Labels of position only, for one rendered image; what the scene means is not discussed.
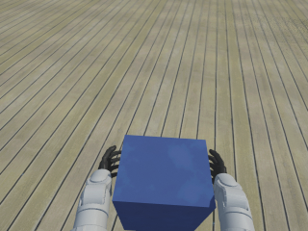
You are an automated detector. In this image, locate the right robot hand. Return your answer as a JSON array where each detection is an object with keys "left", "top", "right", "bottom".
[{"left": 208, "top": 149, "right": 227, "bottom": 185}]

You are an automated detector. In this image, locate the robot right forearm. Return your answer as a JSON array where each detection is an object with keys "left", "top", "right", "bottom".
[{"left": 214, "top": 173, "right": 255, "bottom": 231}]

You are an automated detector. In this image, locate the carton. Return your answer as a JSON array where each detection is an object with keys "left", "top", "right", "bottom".
[{"left": 112, "top": 135, "right": 217, "bottom": 231}]

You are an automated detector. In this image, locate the left robot hand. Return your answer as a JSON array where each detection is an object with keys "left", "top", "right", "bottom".
[{"left": 98, "top": 145, "right": 121, "bottom": 178}]

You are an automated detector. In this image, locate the robot left forearm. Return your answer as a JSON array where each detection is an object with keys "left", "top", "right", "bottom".
[{"left": 70, "top": 168, "right": 113, "bottom": 231}]

